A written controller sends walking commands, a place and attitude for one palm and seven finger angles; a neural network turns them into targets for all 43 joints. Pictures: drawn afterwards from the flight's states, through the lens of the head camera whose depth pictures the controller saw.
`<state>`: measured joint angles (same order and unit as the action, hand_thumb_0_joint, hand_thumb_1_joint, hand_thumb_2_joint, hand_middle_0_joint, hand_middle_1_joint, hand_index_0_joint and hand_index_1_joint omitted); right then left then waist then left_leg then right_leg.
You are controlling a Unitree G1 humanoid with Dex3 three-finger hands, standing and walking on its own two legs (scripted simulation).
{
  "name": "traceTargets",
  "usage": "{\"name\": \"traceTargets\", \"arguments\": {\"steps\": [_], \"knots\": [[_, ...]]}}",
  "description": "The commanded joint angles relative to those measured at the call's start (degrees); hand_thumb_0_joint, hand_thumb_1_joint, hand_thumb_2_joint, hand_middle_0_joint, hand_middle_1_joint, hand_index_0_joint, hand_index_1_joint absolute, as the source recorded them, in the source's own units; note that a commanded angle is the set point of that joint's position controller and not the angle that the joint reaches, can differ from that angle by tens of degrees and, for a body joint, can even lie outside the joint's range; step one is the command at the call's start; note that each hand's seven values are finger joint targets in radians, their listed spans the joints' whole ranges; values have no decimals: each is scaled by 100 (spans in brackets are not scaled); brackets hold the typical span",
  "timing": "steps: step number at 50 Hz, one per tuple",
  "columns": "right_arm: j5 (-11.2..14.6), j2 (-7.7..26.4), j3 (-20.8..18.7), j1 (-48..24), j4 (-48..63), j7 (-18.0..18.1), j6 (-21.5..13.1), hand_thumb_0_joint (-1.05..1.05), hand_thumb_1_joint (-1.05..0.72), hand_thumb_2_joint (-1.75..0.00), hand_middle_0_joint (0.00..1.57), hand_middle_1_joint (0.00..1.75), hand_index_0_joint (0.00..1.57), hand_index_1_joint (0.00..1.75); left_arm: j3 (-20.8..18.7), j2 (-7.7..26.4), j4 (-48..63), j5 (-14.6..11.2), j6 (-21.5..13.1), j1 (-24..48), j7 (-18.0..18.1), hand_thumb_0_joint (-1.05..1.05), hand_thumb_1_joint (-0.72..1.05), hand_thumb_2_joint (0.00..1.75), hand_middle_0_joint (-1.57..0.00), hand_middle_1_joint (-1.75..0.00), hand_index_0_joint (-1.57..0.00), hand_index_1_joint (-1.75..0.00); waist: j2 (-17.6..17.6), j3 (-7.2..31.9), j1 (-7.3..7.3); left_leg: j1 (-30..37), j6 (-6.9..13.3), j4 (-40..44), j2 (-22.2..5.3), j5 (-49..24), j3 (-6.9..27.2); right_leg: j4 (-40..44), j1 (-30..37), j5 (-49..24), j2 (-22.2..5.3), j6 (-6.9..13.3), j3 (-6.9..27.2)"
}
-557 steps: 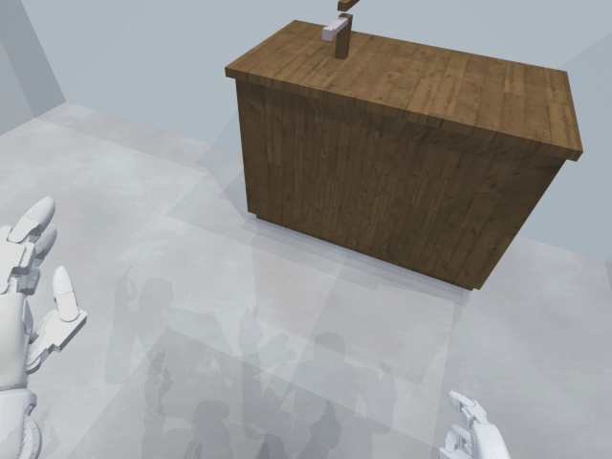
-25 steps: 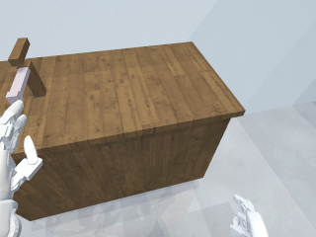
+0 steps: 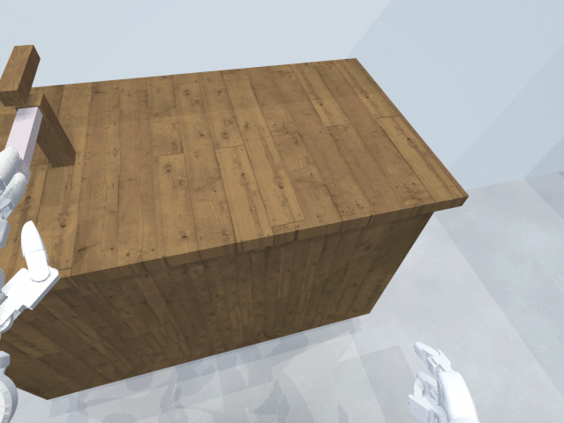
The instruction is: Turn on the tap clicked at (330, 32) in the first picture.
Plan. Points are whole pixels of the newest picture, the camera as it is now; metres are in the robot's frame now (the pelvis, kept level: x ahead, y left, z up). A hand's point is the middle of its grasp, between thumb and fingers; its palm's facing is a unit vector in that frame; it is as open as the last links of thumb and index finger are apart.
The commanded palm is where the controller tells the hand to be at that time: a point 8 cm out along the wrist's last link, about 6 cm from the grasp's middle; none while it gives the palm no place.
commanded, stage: shuffle to correct the standing spot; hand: left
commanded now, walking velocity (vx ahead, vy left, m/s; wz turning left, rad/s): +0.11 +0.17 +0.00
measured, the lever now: (12, 172) +0.38 +0.41 +0.12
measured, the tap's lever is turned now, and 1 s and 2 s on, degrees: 0 0 0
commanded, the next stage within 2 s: come to a stop and stand still in 0.26 s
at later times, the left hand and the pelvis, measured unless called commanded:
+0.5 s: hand out of the picture +0.26 +0.34 +0.19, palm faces +0.41 -0.83 -0.38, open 7.4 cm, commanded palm +0.19 +0.38 +0.20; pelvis +0.03 +0.10 +0.00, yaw +0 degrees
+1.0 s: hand out of the picture +0.26 +0.36 +0.21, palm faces +0.42 -0.83 -0.36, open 7.5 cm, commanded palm +0.19 +0.40 +0.20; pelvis +0.04 +0.11 +0.02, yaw +2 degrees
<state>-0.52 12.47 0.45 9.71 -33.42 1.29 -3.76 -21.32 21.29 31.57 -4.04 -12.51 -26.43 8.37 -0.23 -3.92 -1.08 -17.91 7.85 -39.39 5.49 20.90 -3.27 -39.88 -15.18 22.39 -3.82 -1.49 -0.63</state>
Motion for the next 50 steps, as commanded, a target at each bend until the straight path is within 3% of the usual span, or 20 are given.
{"name": "traceTargets", "arguments": {"steps": [1,5,6,7,8,14,16,18,19,20,21,23,28,30,35,40,47,48,49,50], "knots": [[-106,727,-369,-394,941,26,-402,0,-90,-90,20,30,20,30,-670,1016,1435,-2,-349,532,87,0,90,90,-20,-30,-20,-30,1607,932,119,2084,-1009,2042,-1477,-4384,1812,-1216,-1324,871,388,198,-537],[-64,757,-376,-644,1038,-53,-365,0,-90,-90,20,30,20,30,-626,805,865,-73,-212,-204,113,0,90,90,-20,-30,-20,-30,586,1104,-201,245,-1184,746,-915,-4743,647,1440,1427,-677,243,411,-1013],[23,760,-380,-706,992,-58,-278,0,-90,-90,20,30,20,30,-654,855,692,-64,-228,-367,117,0,90,90,-20,-30,-20,-30,-326,1256,-363,-1053,-1192,-1164,-630,-3531,596,1974,2553,-1502,-589,897,-197],[139,780,-358,-502,972,-72,-234,0,-90,-90,20,30,20,30,-624,905,751,-75,-318,-195,102,0,90,90,-20,-30,-20,-30,-1855,1234,-93,-1913,-721,-3435,-369,327,648,2157,1984,-1546,-2432,1615,2561],[-24,831,-333,-416,958,-79,-198,0,-90,-90,20,30,20,30,-968,1117,564,-142,-348,-278,126,0,90,90,-20,-30,-20,-30,-408,872,61,-2182,-766,-3558,-522,556,1000,2329,1335,-920,-2514,1511,2801],[119,594,-290,-606,704,56,-172,0,-90,-90,20,30,20,30,-552,960,920,93,-348,701,133,0,90,90,-20,-30,-20,-30,-463,269,132,-863,-767,-1471,-1130,-186,414,2206,12,-1615,-1485,917,576],[94,488,-310,-595,716,115,-296,0,-90,-90,20,30,20,30,-542,966,1127,120,-282,658,161,0,90,90,-20,-30,-20,-30,-891,390,29,98,-728,-278,-863,-431,-205,1995,-36,-1437,-1200,740,111],[96,529,-391,-584,745,209,-355,0,-90,-90,20,30,20,30,-661,1082,1258,109,-201,486,194,0,90,90,-20,-30,-20,-30,-490,481,77,780,-765,663,-559,-834,-525,1265,58,-1241,-876,498,-207],[121,513,-400,-507,813,236,-366,0,-90,-90,20,30,20,30,-629,996,1455,80,-217,452,167,0,90,90,-20,-30,-20,-30,24,602,80,975,-726,995,-624,-1042,-228,594,93,-1198,-602,334,-382],[145,642,-442,-472,886,266,-392,0,-90,-90,20,30,20,30,-703,997,1627,42,-234,547,158,0,90,90,-20,-30,-20,-30,830,750,73,1250,-489,1319,-1230,-1727,782,-219,-313,-798,-35,63,-620],[153,705,-433,-406,943,262,-425,0,-90,-90,20,30,20,30,-767,1040,1723,27,-269,722,151,0,90,90,-20,-30,-20,-30,1262,781,97,1256,-260,1855,-1748,-2244,1681,-895,-722,400,389,-61,-595],[149,522,-408,-519,816,213,-560,0,-90,-90,20,30,20,30,-1030,1154,1319,-42,-211,516,116,0,90,90,-20,-30,-20,-30,1736,709,87,961,40,2179,-1988,-2217,1981,-1247,-833,959,423,-42,-126],[78,466,-218,-553,896,0,-720,0,-90,-90,20,30,20,30,-906,1104,1677,14,-117,-82,16,0,90,90,-20,-30,-20,-30,1022,1263,-22,349,-621,1196,-1426,-2446,580,1568,1086,-1905,430,93,-34],[116,492,-316,-328,868,-3,-639,0,-90,-90,20,30,20,30,-729,827,1388,-79,55,-276,-51,0,90,90,-20,-30,-20,-30,-286,1175,19,348,-846,945,-1102,-1809,345,1615,911,-2222,310,230,286],[63,494,-221,-520,848,198,-465,0,-90,-90,20,30,20,30,-649,840,1108,-115,286,271,-94,0,90,90,-20,-30,-20,-30,763,966,17,587,-784,1849,-1405,-1548,583,1453,457,-1528,619,-4,-103],[121,439,-158,-622,899,250,-491,0,-90,-90,20,30,20,30,-340,656,1143,-57,339,731,-22,0,90,90,-20,-30,-20,-30,734,859,-2,454,-755,2164,-1259,-104,591,1861,592,-1189,584,43,-2],[115,470,-187,-603,877,225,-438,0,-90,-90,20,30,20,30,-377,742,1173,-2,345,582,106,0,90,90,-20,-30,-20,-30,535,809,8,676,-879,1834,-816,-725,226,2439,671,-1447,395,147,174],[580,804,747,32,1546,707,-278,0,-90,-90,20,30,20,30,-1932,5615,3161,203,-839,6287,93,0,90,90,-20,-30,-20,-30,1066,311,455,-228,-586,1675,-607,-252,606,2025,573,-573,380,-222,237],[497,127,-1,-72,1144,575,-544,0,-90,-90,20,30,20,30,-1474,1924,64,345,-380,3511,2,0,90,90,-20,-30,-20,-30,35,511,4,336,-559,1439,-1335,-445,569,1884,-458,128,-45,82,65],[164,667,-74,-291,922,359,-587,0,-90,-90,20,30,20,30,-1047,1835,-527,312,-178,2597,-28,0,90,90,-20,-30,-20,-30,177,604,-63,727,-665,1381,-1011,-566,331,2143,-434,-286,140,285,224]]}}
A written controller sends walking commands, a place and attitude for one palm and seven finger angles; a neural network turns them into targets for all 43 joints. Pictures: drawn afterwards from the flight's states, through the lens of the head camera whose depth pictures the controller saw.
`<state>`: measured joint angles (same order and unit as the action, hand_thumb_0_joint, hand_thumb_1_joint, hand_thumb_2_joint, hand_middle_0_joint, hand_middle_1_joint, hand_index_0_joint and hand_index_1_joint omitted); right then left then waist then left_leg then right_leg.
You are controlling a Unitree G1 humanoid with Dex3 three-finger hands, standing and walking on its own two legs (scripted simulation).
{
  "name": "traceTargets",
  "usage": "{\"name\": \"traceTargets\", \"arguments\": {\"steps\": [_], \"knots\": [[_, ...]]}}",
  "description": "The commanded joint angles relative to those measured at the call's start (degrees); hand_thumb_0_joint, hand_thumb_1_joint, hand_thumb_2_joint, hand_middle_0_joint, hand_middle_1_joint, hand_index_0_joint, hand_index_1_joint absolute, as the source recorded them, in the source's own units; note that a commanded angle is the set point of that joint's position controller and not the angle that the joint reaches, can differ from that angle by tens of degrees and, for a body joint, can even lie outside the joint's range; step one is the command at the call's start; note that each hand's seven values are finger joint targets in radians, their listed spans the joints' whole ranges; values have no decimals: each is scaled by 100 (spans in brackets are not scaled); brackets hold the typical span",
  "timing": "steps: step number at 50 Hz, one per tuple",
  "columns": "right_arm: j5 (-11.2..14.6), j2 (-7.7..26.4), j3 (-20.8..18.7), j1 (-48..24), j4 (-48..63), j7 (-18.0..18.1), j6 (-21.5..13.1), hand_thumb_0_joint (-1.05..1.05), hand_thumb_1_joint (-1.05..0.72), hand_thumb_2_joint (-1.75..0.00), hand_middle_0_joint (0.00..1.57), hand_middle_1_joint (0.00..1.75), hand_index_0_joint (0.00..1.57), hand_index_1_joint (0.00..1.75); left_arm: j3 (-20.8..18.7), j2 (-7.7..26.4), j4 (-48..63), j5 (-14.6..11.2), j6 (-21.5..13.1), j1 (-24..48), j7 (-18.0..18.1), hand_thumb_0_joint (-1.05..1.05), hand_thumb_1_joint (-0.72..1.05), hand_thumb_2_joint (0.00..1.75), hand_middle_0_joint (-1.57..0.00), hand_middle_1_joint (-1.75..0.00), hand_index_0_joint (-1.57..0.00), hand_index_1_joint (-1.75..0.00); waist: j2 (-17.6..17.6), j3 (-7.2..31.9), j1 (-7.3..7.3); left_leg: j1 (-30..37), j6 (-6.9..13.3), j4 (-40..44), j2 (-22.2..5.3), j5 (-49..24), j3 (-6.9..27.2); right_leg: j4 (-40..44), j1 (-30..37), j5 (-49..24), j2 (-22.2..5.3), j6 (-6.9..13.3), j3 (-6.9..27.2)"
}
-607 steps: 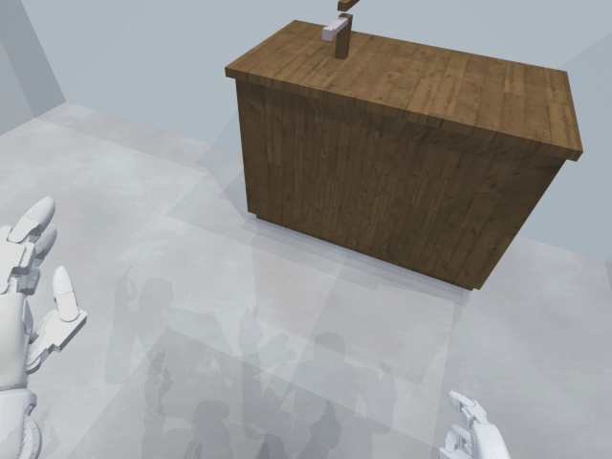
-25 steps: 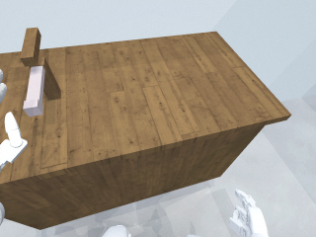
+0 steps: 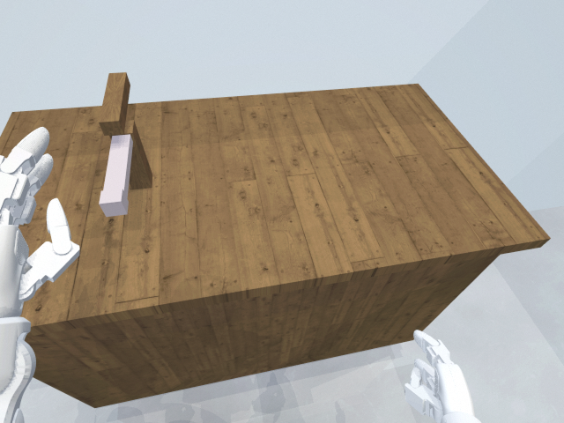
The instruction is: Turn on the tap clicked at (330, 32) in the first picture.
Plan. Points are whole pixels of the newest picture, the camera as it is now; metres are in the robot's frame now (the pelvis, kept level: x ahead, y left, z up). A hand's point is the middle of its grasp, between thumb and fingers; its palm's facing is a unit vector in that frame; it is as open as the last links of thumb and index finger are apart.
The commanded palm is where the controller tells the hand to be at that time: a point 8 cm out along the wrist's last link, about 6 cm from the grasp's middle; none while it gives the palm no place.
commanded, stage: come to a stop and stand still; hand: left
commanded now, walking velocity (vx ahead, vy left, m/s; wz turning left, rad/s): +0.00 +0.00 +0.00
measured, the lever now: (114, 202) +0.35 +0.28 +0.10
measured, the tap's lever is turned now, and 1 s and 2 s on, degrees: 0 0 0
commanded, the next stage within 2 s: look again from close up in 0.74 s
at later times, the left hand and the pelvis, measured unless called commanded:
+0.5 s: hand (41, 254) +0.23 +0.29 +0.16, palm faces +0.34 -0.85 -0.41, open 7.4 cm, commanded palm +0.16 +0.32 +0.18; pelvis +0.00 +0.04 -0.01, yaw -1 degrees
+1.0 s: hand (45, 267) +0.22 +0.28 +0.16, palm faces +0.34 -0.86 -0.37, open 7.4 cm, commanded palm +0.16 +0.32 +0.18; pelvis -0.01 +0.04 +0.00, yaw -1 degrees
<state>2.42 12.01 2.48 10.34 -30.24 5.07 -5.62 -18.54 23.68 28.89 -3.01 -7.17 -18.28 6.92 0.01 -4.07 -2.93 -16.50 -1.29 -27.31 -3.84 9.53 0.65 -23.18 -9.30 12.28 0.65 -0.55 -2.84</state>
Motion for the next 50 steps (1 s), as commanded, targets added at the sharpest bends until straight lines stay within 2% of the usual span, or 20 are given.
{"name": "traceTargets", "arguments": {"steps": [1,2,3,7,8,11,13,16,18,19,22,24,28,29,32,40,43,44,48,50], "knots": [[-248,904,-439,-267,674,-158,-464,0,-90,-90,20,30,20,30,-1466,1862,-27,133,-788,1600,61,0,90,90,-20,-30,-20,-30,66,771,69,387,156,-63,47,686,-164,578,-927,288,-475,309,706],[-215,843,-469,0,711,-293,-520,0,-90,-90,20,30,20,30,-1101,1364,-210,2,-871,765,-49,0,90,90,-20,-30,-20,-30,-276,967,61,357,179,-403,162,441,-168,516,-731,-177,-686,413,894],[-153,820,-444,-107,643,-432,-548,0,-90,-90,20,30,20,30,-783,918,-347,-87,-874,223,-116,0,90,90,-20,-30,-20,-30,-85,1262,65,583,179,-412,149,198,-180,320,-593,-499,-733,459,838],[-137,871,-527,111,760,-652,-774,0,-90,-90,20,30,20,30,-823,1002,623,-261,-1171,-544,-92,0,90,90,-20,-30,-20,-30,-524,937,-9,427,189,-356,189,-322,-99,142,-548,-1306,-846,331,604],[-119,897,-498,-100,681,-635,-788,0,-90,-90,20,30,20,30,-1029,1233,731,-268,-1238,-499,-21,0,90,90,-20,-30,-20,-30,-190,1029,3,593,204,-164,146,-391,-97,-2,-575,-1143,-773,292,483],[-208,903,-509,-83,526,-563,-810,0,-90,-90,20,30,20,30,-1252,1326,819,-252,-1451,-275,-9,0,90,90,-20,-30,-20,-30,-94,741,86,268,198,61,94,-133,97,32,-512,-900,-678,201,438],[-174,923,-520,-217,465,-509,-798,0,-90,-90,20,30,20,30,-1412,1596,1153,-203,-1507,165,13,0,90,90,-20,-30,-20,-30,306,965,122,426,227,218,33,-348,212,-156,-349,-903,-635,187,395],[-186,858,-507,-100,408,-498,-833,0,-90,-90,20,30,20,30,-1162,1328,1234,-125,-1473,104,-17,0,90,90,-20,-30,-20,-30,823,1220,134,634,313,317,-168,-791,351,-348,-194,-754,-532,102,181],[-141,851,-511,-247,413,-515,-883,0,-90,-90,20,30,20,30,-1179,1378,1512,-87,-1383,41,2,0,90,90,-20,-30,-20,-30,892,1407,109,913,322,297,-248,-1220,454,-449,-213,-642,-492,74,119],[-192,857,-520,-191,407,-524,-875,0,-90,-90,20,30,20,30,-999,1074,1594,-7,-1368,-94,-21,0,90,90,-20,-30,-20,-30,887,1444,126,1039,339,312,-324,-1301,426,-465,-269,-492,-409,69,19],[-176,860,-534,-254,493,-545,-871,0,-90,-90,20,30,20,30,-933,918,1710,81,-1236,-245,-41,0,90,90,-20,-30,-20,-30,1040,1209,183,805,312,383,-409,-759,474,-249,-265,-101,-373,83,12],[-200,831,-499,-282,510,-521,-786,0,-90,-90,20,30,20,30,-924,710,1408,105,-1131,-544,-31,0,90,90,-20,-30,-20,-30,546,1146,207,654,283,391,-371,-348,426,-68,-164,-369,-338,86,17],[-179,832,-484,-448,567,-428,-639,0,-90,-90,20,30,20,30,-1192,881,1142,138,-996,-427,-15,0,90,90,-20,-30,-20,-30,522,904,243,448,221,629,-291,701,375,80,-220,-225,-371,114,177],[-216,754,-443,-388,580,-425,-585,0,-90,-90,20,30,20,30,-883,524,1068,115,-989,-400,-65,0,90,90,-20,-30,-20,-30,500,849,281,371,223,656,-288,800,382,115,-224,-222,-332,106,122],[-184,706,-428,-479,690,-382,-544,0,-90,-90,20,30,20,30,-897,625,1084,111,-923,-202,-76,0,90,90,-20,-30,-20,-30,372,757,301,307,233,708,-256,1147,371,260,-202,-59,-379,111,231],[-163,704,-399,-557,776,-330,-514,0,-90,-90,20,30,20,30,-662,546,1454,138,-801,-7,-23,0,90,90,-20,-30,-20,-30,673,857,261,460,238,804,-266,961,347,239,-78,-202,-380,115,261],[-146,745,-403,-598,736,-313,-514,0,-90,-90,20,30,20,30,-893,768,1400,152,-769,-134,34,0,90,90,-20,-30,-20,-30,542,913,212,534,211,779,-245,835,354,248,-49,-241,-387,120,271],[-177,701,-382,-554,730,-316,-493,0,-90,-90,20,30,20,30,-632,475,1277,124,-783,-153,-1,0,90,90,-20,-30,-20,-30,504,853,240,439,223,770,-238,922,367,301,-66,-219,-368,117,249],[-130,739,-412,-598,723,-301,-510,0,-90,-90,20,30,20,30,-910,775,1236,124,-764,-275,41,0,90,90,-20,-30,-20,-30,492,849,219,514,222,708,-207,812,326,364,-47,-268,-434,136,313],[-122,713,-436,-529,748,-297,-500,0,-90,-90,20,30,20,30,-730,599,1260,83,-795,-276,-4,0,90,90,-20,-30,-20,-30,410,849,272,485,241,625,-187,737,276,401,-14,-373,-466,140,340]]}}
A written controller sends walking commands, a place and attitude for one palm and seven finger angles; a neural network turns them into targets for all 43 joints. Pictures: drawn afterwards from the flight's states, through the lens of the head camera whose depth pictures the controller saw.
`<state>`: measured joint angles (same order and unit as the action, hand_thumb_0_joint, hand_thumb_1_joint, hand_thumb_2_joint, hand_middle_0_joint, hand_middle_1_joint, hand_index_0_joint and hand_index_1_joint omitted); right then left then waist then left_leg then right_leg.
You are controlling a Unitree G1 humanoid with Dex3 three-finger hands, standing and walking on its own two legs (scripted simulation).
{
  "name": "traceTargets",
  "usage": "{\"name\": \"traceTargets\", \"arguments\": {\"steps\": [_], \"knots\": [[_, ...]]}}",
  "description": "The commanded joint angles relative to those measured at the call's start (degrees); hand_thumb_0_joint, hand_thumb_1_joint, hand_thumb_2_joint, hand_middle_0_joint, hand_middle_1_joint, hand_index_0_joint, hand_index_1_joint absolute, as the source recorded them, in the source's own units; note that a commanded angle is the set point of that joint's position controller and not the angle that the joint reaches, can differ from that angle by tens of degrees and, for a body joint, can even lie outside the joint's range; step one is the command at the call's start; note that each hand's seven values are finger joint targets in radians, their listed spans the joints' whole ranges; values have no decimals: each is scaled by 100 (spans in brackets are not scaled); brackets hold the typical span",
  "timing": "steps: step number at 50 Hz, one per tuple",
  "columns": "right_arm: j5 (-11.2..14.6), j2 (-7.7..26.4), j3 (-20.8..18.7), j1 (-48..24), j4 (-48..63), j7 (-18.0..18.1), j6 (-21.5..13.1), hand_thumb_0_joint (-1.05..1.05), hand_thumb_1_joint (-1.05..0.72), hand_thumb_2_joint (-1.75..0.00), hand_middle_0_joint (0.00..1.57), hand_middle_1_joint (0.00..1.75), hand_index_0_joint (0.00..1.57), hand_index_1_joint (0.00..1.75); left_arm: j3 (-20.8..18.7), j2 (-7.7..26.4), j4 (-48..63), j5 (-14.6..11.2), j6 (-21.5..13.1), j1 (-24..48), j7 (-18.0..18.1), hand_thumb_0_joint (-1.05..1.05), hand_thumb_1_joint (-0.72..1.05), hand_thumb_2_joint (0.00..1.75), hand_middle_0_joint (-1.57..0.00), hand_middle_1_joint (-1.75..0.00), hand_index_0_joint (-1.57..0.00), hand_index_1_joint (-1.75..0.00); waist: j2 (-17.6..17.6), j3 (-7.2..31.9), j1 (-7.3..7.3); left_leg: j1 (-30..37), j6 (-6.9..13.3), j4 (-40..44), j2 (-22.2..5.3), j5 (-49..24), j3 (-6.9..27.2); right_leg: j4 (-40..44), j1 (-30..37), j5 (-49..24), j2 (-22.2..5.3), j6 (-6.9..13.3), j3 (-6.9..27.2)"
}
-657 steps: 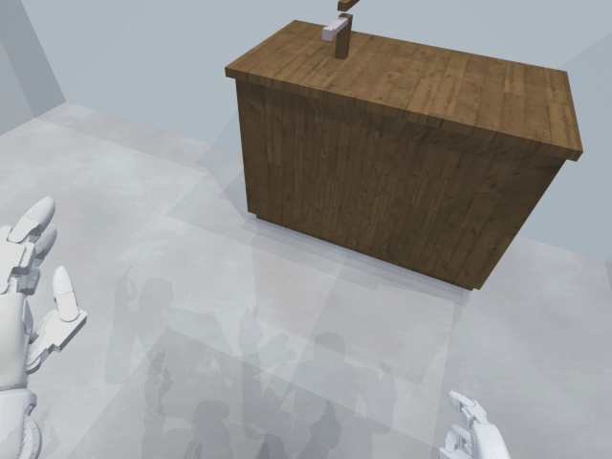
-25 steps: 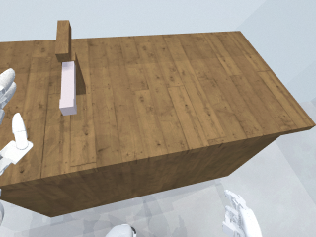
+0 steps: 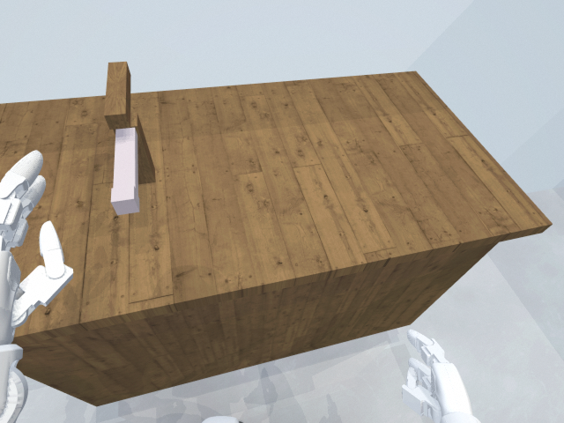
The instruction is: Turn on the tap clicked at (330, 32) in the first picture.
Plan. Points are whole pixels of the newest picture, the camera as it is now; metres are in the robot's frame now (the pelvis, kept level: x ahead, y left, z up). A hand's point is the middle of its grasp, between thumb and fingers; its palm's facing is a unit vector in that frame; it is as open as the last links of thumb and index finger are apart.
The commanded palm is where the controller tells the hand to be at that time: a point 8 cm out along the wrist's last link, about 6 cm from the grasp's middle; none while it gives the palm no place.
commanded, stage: look again from close up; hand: left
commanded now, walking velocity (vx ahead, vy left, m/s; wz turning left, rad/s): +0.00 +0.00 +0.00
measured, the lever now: (125, 200) +0.36 +0.25 +0.10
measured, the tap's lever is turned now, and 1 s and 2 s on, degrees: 0 0 0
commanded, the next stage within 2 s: shuffle to correct the standing spot in 0.16 s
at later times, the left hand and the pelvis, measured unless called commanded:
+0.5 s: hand (90, 270) +0.23 +0.22 +0.16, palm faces +0.35 -0.86 -0.36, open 7.4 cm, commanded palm +0.17 +0.26 +0.18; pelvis +0.01 -0.02 +0.00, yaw -1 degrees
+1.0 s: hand (56, 245) +0.24 +0.26 +0.17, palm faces +0.43 -0.83 -0.35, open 7.4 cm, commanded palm +0.17 +0.27 +0.18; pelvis +0.00 -0.01 +0.00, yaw -2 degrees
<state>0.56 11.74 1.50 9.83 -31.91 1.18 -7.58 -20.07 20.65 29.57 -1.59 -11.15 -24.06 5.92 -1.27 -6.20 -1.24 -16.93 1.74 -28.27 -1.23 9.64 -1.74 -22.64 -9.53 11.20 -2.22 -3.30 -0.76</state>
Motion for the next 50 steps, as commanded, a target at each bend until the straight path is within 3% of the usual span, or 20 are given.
{"name": "traceTargets", "arguments": {"steps": [1,8,9,13,14,19,23,24,28,29,33,34,38,40,41,42,43,45,47,50], "knots": [[61,749,-340,-451,897,96,-308,0,-90,-90,20,30,20,30,-602,922,1162,-66,-404,234,95,0,90,90,-20,-30,-20,-30,512,1049,96,508,-69,692,-437,697,514,360,10,-267,-189,421,131],[93,772,-351,-486,862,101,-315,0,-90,-90,20,30,20,30,-768,1080,1186,-83,-389,-30,115,0,90,90,-20,-30,-20,-30,520,1147,71,687,-61,641,-448,291,509,265,20,-462,-196,419,111],[56,758,-336,-428,847,97,-299,0,-90,-90,20,30,20,30,-548,849,1182,-114,-414,-10,77,0,90,90,-20,-30,-20,-30,495,1123,91,614,-56,667,-457,246,528,243,52,-516,-156,403,45],[99,755,-338,-485,853,119,-303,0,-90,-90,20,30,20,30,-768,1080,1103,-122,-370,-66,101,0,90,90,-20,-30,-20,-30,430,1065,74,710,-63,623,-448,131,482,276,-2,-557,-213,408,127],[60,731,-321,-418,815,113,-282,0,-90,-90,20,30,20,30,-530,824,1034,-148,-387,-18,54,0,90,90,-20,-30,-20,-30,355,1039,100,663,-65,665,-467,233,499,307,-23,-489,-150,395,73],[58,665,-300,-471,841,109,-292,0,-90,-90,20,30,20,30,-500,824,980,-166,-354,262,29,0,90,90,-20,-30,-20,-30,507,863,91,655,-65,989,-636,785,624,322,-202,-31,28,361,40],[82,627,-309,-504,906,71,-318,0,-90,-90,20,30,20,30,-649,1000,1089,-173,-296,306,50,0,90,90,-20,-30,-20,-30,560,957,70,742,-76,912,-663,645,568,335,-159,-149,10,375,90],[51,621,-309,-432,889,58,-296,0,-90,-90,20,30,20,30,-455,779,1033,-204,-293,287,12,0,90,90,-20,-30,-20,-30,471,977,87,731,-59,811,-665,588,525,377,-166,-251,33,372,91],[76,662,-320,-448,869,56,-277,0,-90,-90,20,30,20,30,-623,951,1093,-169,-244,28,53,0,90,90,-20,-30,-20,-30,562,1110,78,689,-73,459,-463,130,329,465,47,-703,-192,463,301],[45,667,-305,-402,848,56,-258,0,-90,-90,20,30,20,30,-435,761,1108,-194,-262,46,26,0,90,90,-20,-30,-20,-30,519,1094,95,645,-68,413,-434,96,322,484,48,-781,-194,466,303],[101,676,-309,-492,895,119,-228,0,-90,-90,20,30,20,30,-755,1088,1127,-213,-219,-131,102,0,90,90,-20,-30,-20,-30,389,1013,76,685,-78,337,-387,-76,345,470,-21,-876,-312,476,393],[76,675,-304,-424,865,123,-191,0,-90,-90,20,30,20,30,-528,821,1039,-250,-233,-116,68,0,90,90,-20,-30,-20,-30,239,1007,100,645,-68,305,-382,-37,350,488,-31,-823,-305,462,346],[129,711,-338,-508,890,161,-180,0,-90,-90,20,30,20,30,-725,1035,1022,-247,-213,-56,101,0,90,90,-20,-30,-20,-30,254,917,97,739,-57,396,-410,80,411,462,-158,-574,-304,450,348],[124,733,-365,-436,876,157,-189,0,-90,-90,20,30,20,30,-578,886,1011,-252,-251,83,73,0,90,90,-20,-30,-20,-30,242,935,110,692,-37,431,-418,179,424,437,-107,-503,-266,429,310],[-267,883,-564,160,581,231,-381,0,-90,-90,20,30,20,30,-4082,5574,1867,503,-735,5403,51,0,90,90,-20,-30,-20,-30,-1019,521,-336,-40,-49,-388,-322,-286,45,975,-608,-1359,-406,331,841],[-76,204,-289,-65,295,215,-365,0,-90,-90,20,30,20,30,-1619,1934,-1122,47,-485,2305,-139,0,90,90,-20,-30,-20,-30,-1191,1382,-30,556,-98,-94,275,-382,51,345,-136,-1675,-571,733,801],[122,598,-527,-122,727,104,-416,0,-90,-90,20,30,20,30,-931,1031,-938,-119,-389,1400,-116,0,90,90,-20,-30,-20,-30,87,1531,-193,1176,-147,191,59,-735,-37,-42,-96,-1806,-457,761,830],[91,690,-520,-114,756,-7,-448,0,-90,-90,20,30,20,30,-413,841,-51,-116,-492,974,-157,0,90,90,-20,-30,-20,-30,666,1440,-161,1068,-76,213,-163,-634,-115,4,-96,-1010,-249,446,563],[87,660,-458,-308,797,-104,-488,0,-90,-90,20,30,20,30,-66,641,481,-87,-491,723,-131,0,90,90,-20,-30,-20,-30,343,1093,-158,690,-109,369,-125,216,-52,286,-203,-62,-168,401,482],[67,698,-408,-404,829,-88,-474,0,-90,-90,20,30,20,30,-391,963,817,-15,-497,579,-25,0,90,90,-20,-30,-20,-30,89,674,-111,208,-99,731,-167,1376,138,420,-391,988,-5,400,249]]}}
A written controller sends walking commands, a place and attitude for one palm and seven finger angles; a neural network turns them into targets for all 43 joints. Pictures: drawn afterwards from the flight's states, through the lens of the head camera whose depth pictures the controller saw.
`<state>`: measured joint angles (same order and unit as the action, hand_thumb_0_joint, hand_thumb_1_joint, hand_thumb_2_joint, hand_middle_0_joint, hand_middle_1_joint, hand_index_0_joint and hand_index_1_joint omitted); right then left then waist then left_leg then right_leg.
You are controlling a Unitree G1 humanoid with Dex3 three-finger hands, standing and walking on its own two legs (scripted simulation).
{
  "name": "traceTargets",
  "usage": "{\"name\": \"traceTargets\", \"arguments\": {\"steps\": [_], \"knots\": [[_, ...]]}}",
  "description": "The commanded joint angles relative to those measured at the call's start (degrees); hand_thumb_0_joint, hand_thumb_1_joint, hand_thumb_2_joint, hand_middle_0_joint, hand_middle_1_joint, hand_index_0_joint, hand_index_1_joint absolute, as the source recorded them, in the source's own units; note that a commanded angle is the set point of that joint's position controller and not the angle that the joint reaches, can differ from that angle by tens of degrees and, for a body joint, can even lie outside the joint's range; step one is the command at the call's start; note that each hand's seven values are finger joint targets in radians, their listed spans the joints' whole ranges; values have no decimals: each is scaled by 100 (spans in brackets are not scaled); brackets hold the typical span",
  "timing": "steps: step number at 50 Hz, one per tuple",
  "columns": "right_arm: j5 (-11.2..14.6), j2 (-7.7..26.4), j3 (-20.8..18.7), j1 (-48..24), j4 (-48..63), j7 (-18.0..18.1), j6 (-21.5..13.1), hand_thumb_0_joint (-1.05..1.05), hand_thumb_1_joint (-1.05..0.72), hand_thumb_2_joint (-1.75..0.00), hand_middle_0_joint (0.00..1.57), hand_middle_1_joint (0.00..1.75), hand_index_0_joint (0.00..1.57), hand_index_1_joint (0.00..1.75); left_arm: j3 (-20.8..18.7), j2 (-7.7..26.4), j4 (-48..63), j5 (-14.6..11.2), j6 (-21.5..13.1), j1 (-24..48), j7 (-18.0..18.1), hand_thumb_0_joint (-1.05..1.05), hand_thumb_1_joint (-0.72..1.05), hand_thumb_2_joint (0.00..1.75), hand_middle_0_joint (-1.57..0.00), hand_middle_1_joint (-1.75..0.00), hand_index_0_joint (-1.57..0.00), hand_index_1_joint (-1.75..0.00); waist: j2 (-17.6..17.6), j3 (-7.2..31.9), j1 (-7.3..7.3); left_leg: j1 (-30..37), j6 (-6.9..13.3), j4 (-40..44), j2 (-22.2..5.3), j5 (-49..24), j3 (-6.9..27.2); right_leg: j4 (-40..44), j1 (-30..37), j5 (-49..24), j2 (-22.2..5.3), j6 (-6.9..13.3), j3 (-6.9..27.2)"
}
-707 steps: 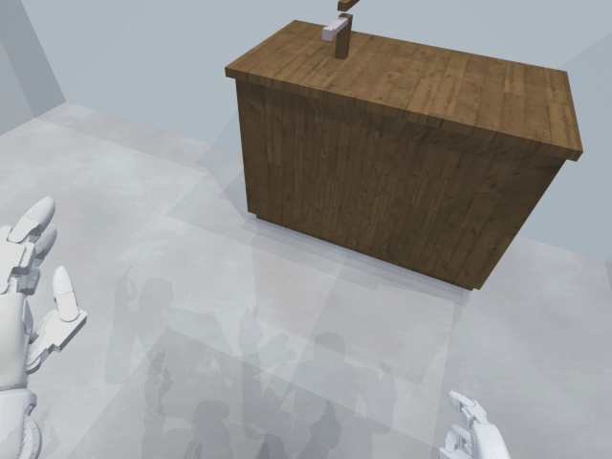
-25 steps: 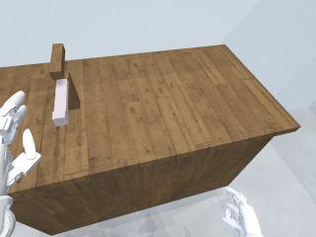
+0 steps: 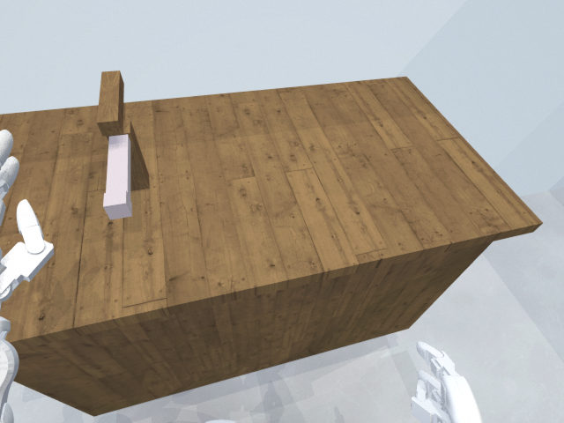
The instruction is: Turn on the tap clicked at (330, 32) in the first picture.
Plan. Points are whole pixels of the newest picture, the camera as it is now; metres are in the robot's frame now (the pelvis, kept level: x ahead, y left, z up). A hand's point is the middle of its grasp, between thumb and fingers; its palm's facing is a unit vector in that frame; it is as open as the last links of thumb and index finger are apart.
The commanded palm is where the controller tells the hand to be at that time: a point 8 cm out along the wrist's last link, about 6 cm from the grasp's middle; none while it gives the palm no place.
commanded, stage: come to a stop and stand still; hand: left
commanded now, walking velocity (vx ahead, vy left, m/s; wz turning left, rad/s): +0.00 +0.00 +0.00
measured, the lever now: (118, 204) +0.35 +0.27 +0.11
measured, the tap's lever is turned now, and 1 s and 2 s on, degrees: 0 0 0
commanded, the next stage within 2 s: look again from close up in 0.54 s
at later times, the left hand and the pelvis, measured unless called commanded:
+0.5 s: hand (39, 254) +0.23 +0.29 +0.16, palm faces +0.42 -0.84 -0.34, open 7.4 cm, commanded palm +0.17 +0.31 +0.18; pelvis +0.02 +0.03 +0.00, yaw +2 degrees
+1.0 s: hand (67, 258) +0.23 +0.26 +0.16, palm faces +0.40 -0.84 -0.37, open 7.4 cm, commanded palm +0.17 +0.29 +0.18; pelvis +0.02 +0.00 +0.00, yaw +2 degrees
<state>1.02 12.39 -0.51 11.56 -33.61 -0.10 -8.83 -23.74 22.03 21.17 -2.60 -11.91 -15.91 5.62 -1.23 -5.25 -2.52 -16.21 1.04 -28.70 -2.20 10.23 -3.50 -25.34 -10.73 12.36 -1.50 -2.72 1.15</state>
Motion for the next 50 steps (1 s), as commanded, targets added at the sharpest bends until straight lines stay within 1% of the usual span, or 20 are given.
{"name": "traceTargets", "arguments": {"steps": [1,2,3,7,11,15,18,19,23,24,28,33,34,38,39,43,44,48,49,50], "knots": [[-6,646,-202,-570,989,77,-342,0,-90,-90,20,30,20,30,-272,1009,1613,104,-465,-292,34,0,90,90,-20,-30,-20,-30,123,505,18,14,-9,870,-89,1552,370,713,-309,1049,-37,334,43],[-16,640,-193,-542,999,100,-336,0,-90,-90,20,30,20,30,-415,1067,1665,105,-514,-249,46,0,90,90,-20,-30,-20,-30,201,467,40,-83,13,983,-124,1707,471,650,-285,1081,13,334,7],[-5,657,-166,-631,963,136,-308,0,-90,-90,20,30,20,30,-816,1485,1903,131,-565,-109,105,0,90,90,-20,-30,-20,-30,564,536,26,-82,37,1191,-232,1743,564,452,-151,879,98,295,-152],[-18,580,-169,-489,1003,157,-375,0,-90,-90,20,30,20,30,-778,1213,2039,95,-719,43,108,0,90,90,-20,-30,-20,-30,1123,977,35,-152,209,1184,-459,1645,730,8,426,234,93,321,-248],[-41,609,-174,-378,865,102,-475,0,-90,-90,20,30,20,30,-408,841,2105,96,-696,-113,94,0,90,90,-20,-30,-20,-30,829,1199,102,407,134,839,-369,722,695,284,264,-241,52,335,-203],[-30,640,-205,-364,772,49,-457,0,-90,-90,20,30,20,30,-98,616,2009,160,-572,-96,103,0,90,90,-20,-30,-20,-30,865,1181,146,633,53,826,-414,-26,735,227,159,-454,57,311,-256],[-13,617,-182,-470,742,67,-360,0,-90,-90,20,30,20,30,-313,819,1812,190,-500,-131,162,0,90,90,-20,-30,-20,-30,763,1145,131,631,20,816,-373,-99,714,301,133,-474,43,308,-256],[-32,587,-168,-442,762,66,-302,0,-90,-90,20,30,20,30,-131,609,1701,157,-481,-184,139,0,90,90,-20,-30,-20,-30,687,1114,138,557,40,785,-366,-47,703,356,159,-489,11,313,-247],[6,594,-166,-572,838,111,-215,0,-90,-90,20,30,20,30,-414,933,1986,138,-476,-97,169,0,90,90,-20,-30,-20,-30,696,1104,138,547,-17,881,-325,-45,721,330,231,-522,26,312,-281],[-16,594,-159,-543,859,112,-186,0,-90,-90,20,30,20,30,-250,732,1892,100,-473,-165,141,0,90,90,-20,-30,-20,-30,698,1072,134,455,9,910,-338,19,748,347,264,-486,31,307,-293],[13,586,-171,-612,897,139,-166,0,-90,-90,20,30,20,30,-430,936,2050,100,-456,-273,186,0,90,90,-20,-30,-20,-30,742,1166,125,542,3,833,-289,-59,649,415,355,-632,-30,316,-252],[28,596,-188,-609,911,164,-114,0,-90,-90,20,30,20,30,-357,859,1822,98,-400,-341,194,0,90,90,-20,-30,-20,-30,543,1068,134,509,5,779,-235,67,570,554,344,-705,-78,311,-193],[-5,614,-192,-538,898,159,-78,0,-90,-90,20,30,20,30,-139,636,1717,84,-394,-349,156,0,90,90,-20,-30,-20,-30,544,1024,146,440,8,787,-202,126,570,594,334,-688,-61,318,-189],[44,623,-215,-624,922,189,-71,0,-90,-90,20,30,20,30,-310,866,1852,106,-370,-308,195,0,90,90,-20,-30,-20,-30,514,1066,137,557,15,749,-197,6,560,572,326,-741,-94,312,-165],[12,629,-211,-564,916,185,-42,0,-90,-90,20,30,20,30,-123,669,1783,83,-368,-346,161,0,90,90,-20,-30,-20,-30,513,1049,143,520,31,736,-177,12,531,603,327,-758,-88,313,-174],[55,614,-211,-658,944,212,-40,0,-90,-90,20,30,20,30,-354,923,1904,77,-343,-390,204,0,90,90,-20,-30,-20,-30,504,1021,126,547,26,737,-186,28,535,591,317,-709,-117,308,-153],[19,618,-207,-585,935,205,-16,0,-90,-90,20,30,20,30,-156,698,1775,55,-336,-459,168,0,90,90,-20,-30,-20,-30,448,980,141,503,35,727,-165,103,517,637,285,-683,-103,319,-136],[63,609,-223,-653,953,226,-8,0,-90,-90,20,30,20,30,-434,967,1844,52,-328,-572,210,0,90,90,-20,-30,-20,-30,406,992,125,504,36,686,-162,118,504,647,296,-665,-146,324,-104],[22,617,-215,-569,924,216,20,0,-90,-90,20,30,20,30,-231,739,1729,22,-324,-606,172,0,90,90,-20,-30,-20,-30,407,982,147,484,43,677,-143,89,495,668,286,-694,-133,330,-105],[44,611,-240,-578,971,219,4,0,-90,-90,20,30,20,30,-282,825,1882,19,-330,-509,179,0,90,90,-20,-30,-20,-30,423,1011,149,531,39,654,-160,43,501,642,300,-746,-163,340,-61]]}}
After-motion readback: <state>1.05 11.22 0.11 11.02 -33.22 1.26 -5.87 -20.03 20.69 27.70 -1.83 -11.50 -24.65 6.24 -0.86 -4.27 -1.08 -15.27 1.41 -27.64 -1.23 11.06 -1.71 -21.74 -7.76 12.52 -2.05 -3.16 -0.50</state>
